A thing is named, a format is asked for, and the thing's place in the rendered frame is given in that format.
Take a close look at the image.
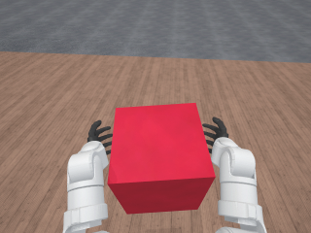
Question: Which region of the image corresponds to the right robot hand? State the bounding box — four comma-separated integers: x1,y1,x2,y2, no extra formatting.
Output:
202,116,228,153

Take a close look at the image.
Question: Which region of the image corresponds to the carton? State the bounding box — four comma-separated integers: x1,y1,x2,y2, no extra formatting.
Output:
107,103,216,215

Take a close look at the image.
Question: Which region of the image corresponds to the right robot forearm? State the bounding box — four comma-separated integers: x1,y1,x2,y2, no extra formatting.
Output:
211,137,267,233

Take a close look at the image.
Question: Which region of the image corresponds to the left robot hand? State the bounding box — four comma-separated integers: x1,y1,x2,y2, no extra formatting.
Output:
87,119,113,155

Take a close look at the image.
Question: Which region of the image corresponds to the left robot forearm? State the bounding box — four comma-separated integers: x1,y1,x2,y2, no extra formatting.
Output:
62,141,109,233

